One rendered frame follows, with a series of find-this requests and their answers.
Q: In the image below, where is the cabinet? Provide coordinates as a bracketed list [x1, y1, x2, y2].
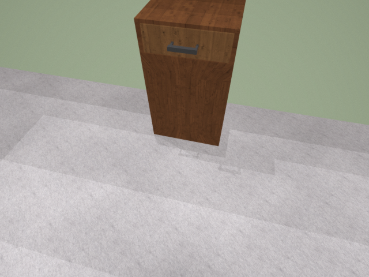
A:
[134, 0, 246, 146]

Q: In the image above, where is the handle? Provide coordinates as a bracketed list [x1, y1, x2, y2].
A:
[167, 42, 199, 55]

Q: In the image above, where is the drawer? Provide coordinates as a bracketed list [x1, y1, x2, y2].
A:
[140, 23, 235, 63]

